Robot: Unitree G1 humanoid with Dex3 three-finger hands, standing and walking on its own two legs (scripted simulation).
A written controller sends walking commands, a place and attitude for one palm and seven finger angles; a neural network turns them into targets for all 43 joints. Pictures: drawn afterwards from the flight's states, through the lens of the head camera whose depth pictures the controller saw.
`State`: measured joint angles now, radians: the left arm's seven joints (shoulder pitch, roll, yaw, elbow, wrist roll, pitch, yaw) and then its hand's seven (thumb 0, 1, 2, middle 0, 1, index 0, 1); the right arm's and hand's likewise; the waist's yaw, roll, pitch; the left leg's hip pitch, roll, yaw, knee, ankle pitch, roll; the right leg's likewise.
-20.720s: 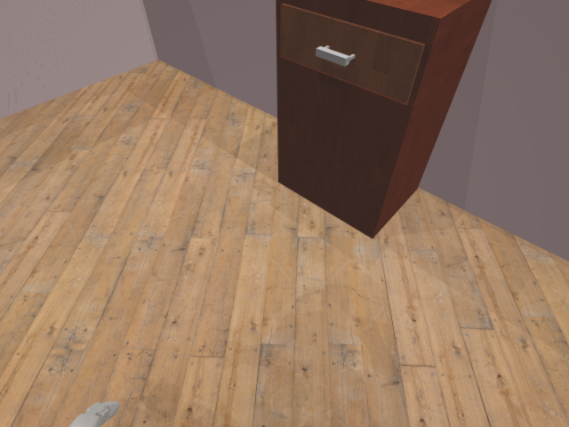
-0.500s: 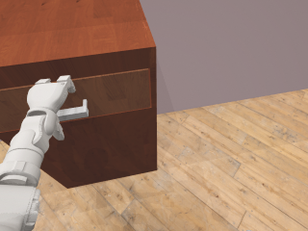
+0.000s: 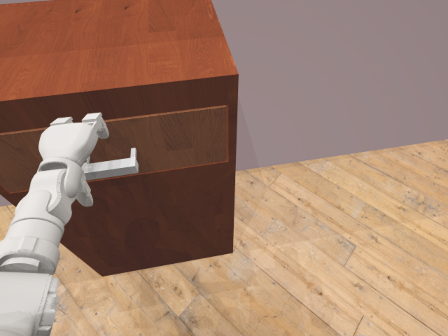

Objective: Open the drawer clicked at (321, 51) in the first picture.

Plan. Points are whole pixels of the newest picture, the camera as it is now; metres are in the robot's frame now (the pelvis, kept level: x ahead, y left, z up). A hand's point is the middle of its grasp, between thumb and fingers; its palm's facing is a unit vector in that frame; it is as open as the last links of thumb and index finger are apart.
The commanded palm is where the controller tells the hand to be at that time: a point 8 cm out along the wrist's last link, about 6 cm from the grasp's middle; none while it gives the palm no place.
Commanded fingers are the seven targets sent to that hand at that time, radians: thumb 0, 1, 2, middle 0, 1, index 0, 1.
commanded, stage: move the hooked fingers above the handle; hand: left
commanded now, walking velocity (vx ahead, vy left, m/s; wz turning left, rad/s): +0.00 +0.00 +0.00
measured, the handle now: (109, 161) +0.47 +0.27 +0.01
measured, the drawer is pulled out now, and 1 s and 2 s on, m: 0.00 0.00 0.00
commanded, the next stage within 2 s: lower the fingers behind the handle in 0.24 s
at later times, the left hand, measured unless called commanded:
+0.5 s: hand (81, 163) +0.42 +0.29 +0.07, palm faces +0.01 -0.02 -1.00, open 13.8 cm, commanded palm +0.40 +0.29 +0.11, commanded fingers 0.00 -0.50 0.30 -0.30 -1.20 -0.30 -1.20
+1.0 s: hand (83, 169) +0.41 +0.29 +0.05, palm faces -0.06 +0.02 -1.00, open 13.8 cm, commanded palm +0.40 +0.29 +0.08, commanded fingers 0.00 -0.50 0.30 -0.30 -1.20 -0.30 -1.20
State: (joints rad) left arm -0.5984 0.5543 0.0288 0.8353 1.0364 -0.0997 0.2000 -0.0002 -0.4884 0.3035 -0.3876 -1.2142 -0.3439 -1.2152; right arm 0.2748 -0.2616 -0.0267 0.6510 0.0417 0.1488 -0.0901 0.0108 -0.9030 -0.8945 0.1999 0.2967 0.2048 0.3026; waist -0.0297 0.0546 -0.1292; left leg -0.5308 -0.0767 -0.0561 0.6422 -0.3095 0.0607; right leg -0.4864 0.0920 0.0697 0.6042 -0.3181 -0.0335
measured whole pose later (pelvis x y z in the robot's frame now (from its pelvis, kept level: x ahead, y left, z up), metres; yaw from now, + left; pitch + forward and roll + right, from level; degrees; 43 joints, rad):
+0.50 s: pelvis +0.00 +0.01 -0.01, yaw +2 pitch +12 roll -2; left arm -0.62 0.52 -0.03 0.79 1.03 -0.08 0.20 0.00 -0.49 0.30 -0.36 -1.24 -0.32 -1.20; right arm 0.30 -0.26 -0.05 0.65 0.03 0.13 -0.05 0.01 -0.90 -0.89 0.20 0.30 0.20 0.30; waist -0.01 0.06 -0.13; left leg -0.57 -0.10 -0.08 0.69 -0.33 0.07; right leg -0.51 0.07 0.04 0.64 -0.34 -0.02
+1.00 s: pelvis -0.02 +0.00 -0.01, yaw +1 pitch +14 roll -2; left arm -0.74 0.55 -0.07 0.99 1.05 -0.01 0.21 0.00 -0.49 0.30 -0.33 -1.21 -0.29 -1.28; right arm 0.32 -0.27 -0.01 0.63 0.04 0.15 -0.07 0.01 -0.90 -0.89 0.20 0.30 0.20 0.30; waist -0.05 0.04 -0.14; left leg -0.66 -0.08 -0.08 0.75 -0.32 0.06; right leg -0.60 0.09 0.03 0.70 -0.33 -0.03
